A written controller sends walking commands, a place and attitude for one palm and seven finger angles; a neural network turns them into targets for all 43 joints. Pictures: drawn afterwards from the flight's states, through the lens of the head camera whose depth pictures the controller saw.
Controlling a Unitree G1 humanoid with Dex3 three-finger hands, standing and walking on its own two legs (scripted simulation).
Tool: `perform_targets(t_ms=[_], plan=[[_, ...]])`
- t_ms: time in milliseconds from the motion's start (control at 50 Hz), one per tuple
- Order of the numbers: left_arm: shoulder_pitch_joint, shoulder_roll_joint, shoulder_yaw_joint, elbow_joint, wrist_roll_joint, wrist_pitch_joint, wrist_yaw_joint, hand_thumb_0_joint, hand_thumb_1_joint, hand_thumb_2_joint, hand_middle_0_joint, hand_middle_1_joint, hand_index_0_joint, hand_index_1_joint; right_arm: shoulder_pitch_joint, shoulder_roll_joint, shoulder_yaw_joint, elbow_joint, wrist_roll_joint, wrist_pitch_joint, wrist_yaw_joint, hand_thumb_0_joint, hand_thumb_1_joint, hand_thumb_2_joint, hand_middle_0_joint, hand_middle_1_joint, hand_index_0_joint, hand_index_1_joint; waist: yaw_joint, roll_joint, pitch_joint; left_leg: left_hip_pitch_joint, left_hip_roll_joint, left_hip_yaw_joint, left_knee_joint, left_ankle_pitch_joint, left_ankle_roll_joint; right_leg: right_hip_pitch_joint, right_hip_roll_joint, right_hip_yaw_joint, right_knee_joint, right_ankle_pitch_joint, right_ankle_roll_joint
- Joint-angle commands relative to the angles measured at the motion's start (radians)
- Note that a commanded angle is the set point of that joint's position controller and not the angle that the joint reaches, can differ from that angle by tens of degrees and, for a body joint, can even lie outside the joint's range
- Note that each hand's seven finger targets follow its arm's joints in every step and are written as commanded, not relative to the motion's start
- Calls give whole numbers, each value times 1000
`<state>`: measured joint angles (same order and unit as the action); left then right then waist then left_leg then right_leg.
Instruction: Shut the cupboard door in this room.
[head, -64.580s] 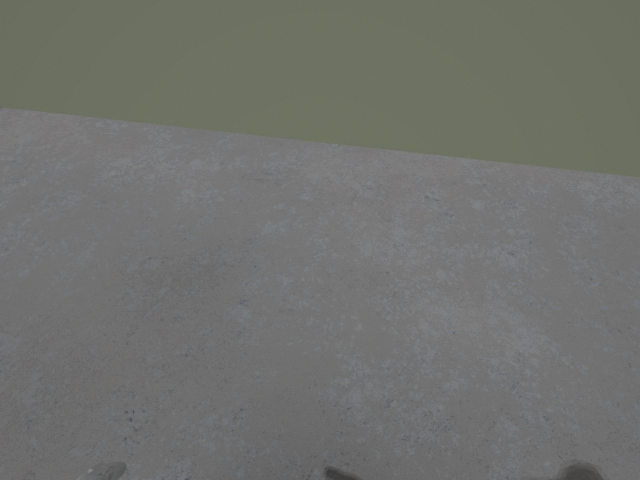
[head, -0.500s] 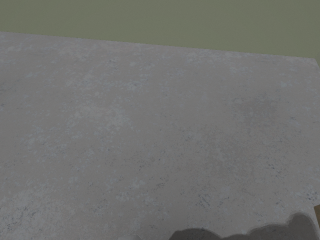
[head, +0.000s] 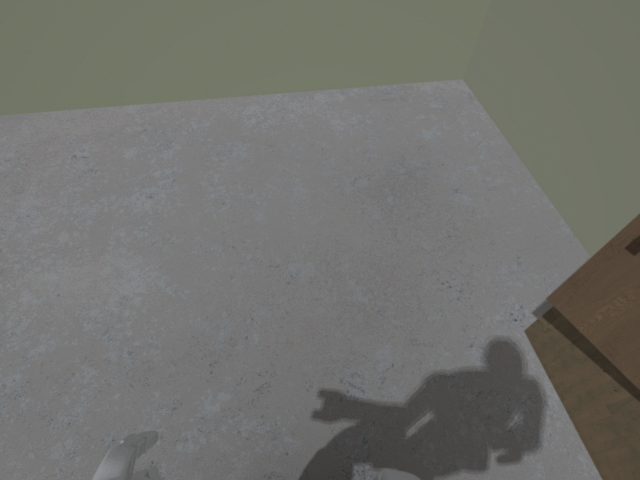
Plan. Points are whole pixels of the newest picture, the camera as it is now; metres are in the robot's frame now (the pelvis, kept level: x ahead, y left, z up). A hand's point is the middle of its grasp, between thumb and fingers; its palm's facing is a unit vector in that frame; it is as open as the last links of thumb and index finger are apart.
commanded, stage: turn to face it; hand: left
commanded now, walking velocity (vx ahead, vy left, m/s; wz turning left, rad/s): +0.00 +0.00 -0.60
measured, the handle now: out of the picture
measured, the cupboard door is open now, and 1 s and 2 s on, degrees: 20 20 20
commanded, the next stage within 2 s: take the last steps up to it in 1.60 s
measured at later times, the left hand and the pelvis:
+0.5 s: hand (199, 460) +0.16 +0.18 -0.18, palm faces -0.26 -0.95 -0.19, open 7.4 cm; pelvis +0.03 +0.01 -0.01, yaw -17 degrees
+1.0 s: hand (259, 413) +0.23 +0.10 -0.16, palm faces -0.53 -0.81 -0.25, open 7.4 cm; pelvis +0.04 -0.02 +0.00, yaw -35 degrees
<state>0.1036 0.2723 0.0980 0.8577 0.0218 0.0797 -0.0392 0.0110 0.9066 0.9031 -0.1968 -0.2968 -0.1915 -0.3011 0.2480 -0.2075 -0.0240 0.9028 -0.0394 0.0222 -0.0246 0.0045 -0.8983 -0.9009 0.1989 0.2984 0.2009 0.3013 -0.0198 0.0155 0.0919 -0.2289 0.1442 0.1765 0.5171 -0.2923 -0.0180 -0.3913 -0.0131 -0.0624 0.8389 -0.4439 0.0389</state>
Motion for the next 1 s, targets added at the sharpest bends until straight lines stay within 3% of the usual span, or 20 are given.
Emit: perform_targets(t_ms=[0,20,40,60,80,120,180,280,340,360,380,400,500,600,680,720,740,760,840,980], plan=[[40,46,-2,-78,-1,-37,2,0,900,900,-200,-300,-200,-300,21,-231,-70,-54,10,-15,-3,0,-900,-900,200,300,200,300,16,179,-144,85,195,-82,-4,479,84,153,24,-40,-287,177,-32],[108,80,7,-60,2,-43,6,0,900,900,-200,-300,-200,-300,2,-224,-71,-62,16,-14,2,0,-900,-900,200,300,200,300,55,112,-164,1,160,-49,101,374,40,286,-3,-1,-406,299,-50],[165,176,24,-42,12,-55,18,0,900,900,-200,-300,-200,-300,-6,-164,-61,-90,27,-11,8,0,-900,-900,200,300,200,300,80,-152,-189,-197,48,36,295,47,-27,444,-209,242,-491,489,-120],[204,244,32,-29,3,-58,29,0,900,900,-200,-300,-200,-300,-58,-130,-46,-131,26,-1,6,0,-900,-900,200,300,200,300,103,-282,-155,-365,-66,-24,516,-366,-58,414,-384,454,-500,742,-240],[203,247,33,-36,-3,-52,39,0,900,900,-200,-300,-200,-300,-87,-130,-44,-140,23,10,-1,0,-900,-900,200,300,200,300,104,-201,-136,-408,-54,-150,624,-332,-51,373,-374,439,-492,714,-275],[91,172,23,-62,-1,-52,55,0,900,900,-200,-300,-200,-300,-87,-153,-49,-113,24,9,-6,0,-900,-900,200,300,200,300,55,-261,-111,-440,-25,-196,682,-202,-60,330,-284,390,-489,622,-255],[32,145,13,-85,3,-57,52,0,900,900,-200,-300,-200,-300,-37,-129,-45,-88,23,12,5,0,-900,-900,200,300,200,300,6,-178,-139,-300,-49,-160,564,-119,-72,229,-209,278,-464,607,-218],[55,166,27,-72,9,-51,44,0,900,900,-200,-300,-200,-300,-40,-106,-42,-105,30,0,4,0,-900,-900,200,300,200,300,23,-176,-140,-181,-102,-135,260,-121,-60,186,-192,370,-438,543,-219],[24,142,26,-73,-3,-41,41,0,900,900,-200,-300,-200,-300,53,-121,-42,-82,31,-17,-4,0,-900,-900,200,300,200,300,-25,-142,-157,33,-111,-134,-37,69,-49,71,-130,365,-352,459,-141],[45,88,16,-85,-12,-35,37,0,900,900,-200,-300,-200,-300,74,-188,-50,-81,22,-30,-9,0,-900,-900,200,300,200,300,-27,30,-182,143,29,-281,-175,87,-3,-43,-29,292,-243,288,-85],[72,36,5,-100,-16,-35,27,0,900,900,-200,-300,-200,-300,94,-285,-68,-91,8,-33,-12,0,-900,-900,200,300,200,300,-26,310,-182,195,277,-519,-238,195,111,-176,87,128,-8,-96,-27],[62,67,2,-108,-4,-41,24,0,900,900,-200,-300,-200,-300,96,-292,-64,-105,7,-29,-11,0,-900,-900,200,300,200,300,-34,243,-167,108,360,-565,-233,165,186,-156,41,112,176,-189,-22],[38,40,10,-71,-4,-26,-5,0,900,900,-200,-300,-200,-300,-20,-206,-46,-114,3,-30,-24,0,-900,-900,200,300,200,300,9,192,-121,123,196,-201,-145,506,145,-165,-18,44,259,-46,15],[6,20,-1,-82,-3,-30,-7,0,900,900,-200,-300,-200,-300,38,-222,-63,-72,5,-21,-13,0,-900,-900,200,300,200,300,-25,221,-137,149,206,-115,-90,543,134,-35,10,-30,-17,-9,-3],[118,60,11,-47,0,-43,-1,0,900,900,-200,-300,-200,-300,-19,-235,-75,-81,14,-10,-2,0,-900,-900,200,300,200,300,46,150,-152,-9,173,-43,79,323,46,240,17,-39,-356,247,-40],[231,236,42,-14,7,-63,25,0,900,900,-200,-300,-200,-300,-97,-117,-49,-151,27,-5,9,0,-900,-900,200,300,200,300,113,-297,-143,-391,-63,6,489,-356,-60,415,-360,474,-509,667,-220],[254,255,38,-14,-4,-59,36,0,900,900,-200,-300,-200,-300,-127,-137,-44,-165,26,7,0,0,-900,-900,200,300,200,300,122,-224,-136,-413,-51,-140,613,-348,-52,355,-390,485,-506,673,-283],[194,220,42,-19,2,-62,47,0,900,900,-200,-300,-200,-300,-123,-133,-46,-151,27,6,-8,0,-900,-900,200,300,200,300,87,-314,-142,-466,-44,-179,672,-303,-54,360,-338,504,-504,631,-286],[62,149,16,-59,3,-60,52,0,900,900,-200,-300,-200,-300,-68,-128,-41,-99,24,5,4,0,-900,-900,200,300,200,300,19,-161,-167,-312,-46,-159,546,-140,-72,255,-222,300,-448,639,-232],[44,172,27,-52,5,-48,42,0,900,900,-200,-300,-200,-300,-17,-114,-40,-104,32,-4,2,0,-900,-900,200,300,200,300,0,-182,-139,-104,-114,-132,136,-47,-55,131,-173,387,-418,497,-192]])
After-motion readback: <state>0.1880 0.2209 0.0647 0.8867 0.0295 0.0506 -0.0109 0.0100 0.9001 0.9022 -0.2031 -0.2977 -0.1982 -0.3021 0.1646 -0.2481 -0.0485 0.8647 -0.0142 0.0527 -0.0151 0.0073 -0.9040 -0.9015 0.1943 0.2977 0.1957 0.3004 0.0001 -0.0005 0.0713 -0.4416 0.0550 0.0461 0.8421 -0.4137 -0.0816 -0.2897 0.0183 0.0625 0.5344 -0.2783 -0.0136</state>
